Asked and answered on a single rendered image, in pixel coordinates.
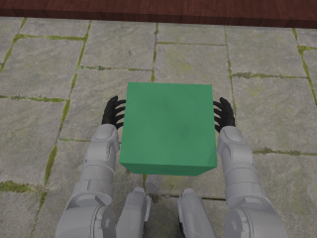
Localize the robot right forearm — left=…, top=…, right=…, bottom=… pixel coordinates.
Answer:
left=216, top=126, right=288, bottom=238

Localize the robot right thigh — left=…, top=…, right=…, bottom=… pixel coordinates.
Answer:
left=176, top=192, right=218, bottom=238

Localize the robot left shin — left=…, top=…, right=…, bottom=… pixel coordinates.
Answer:
left=126, top=186, right=146, bottom=200

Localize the robot right upper arm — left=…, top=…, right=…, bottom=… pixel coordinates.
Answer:
left=223, top=206, right=288, bottom=238

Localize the right robot hand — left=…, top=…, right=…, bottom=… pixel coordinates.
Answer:
left=213, top=97, right=236, bottom=134

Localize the robot left upper arm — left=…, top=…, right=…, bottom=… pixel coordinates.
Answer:
left=55, top=203, right=117, bottom=238

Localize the left robot hand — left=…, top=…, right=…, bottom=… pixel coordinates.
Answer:
left=101, top=95, right=126, bottom=130

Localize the carton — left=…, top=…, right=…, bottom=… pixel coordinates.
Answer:
left=119, top=81, right=218, bottom=177

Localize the robot left forearm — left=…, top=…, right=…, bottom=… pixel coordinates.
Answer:
left=54, top=124, right=120, bottom=238

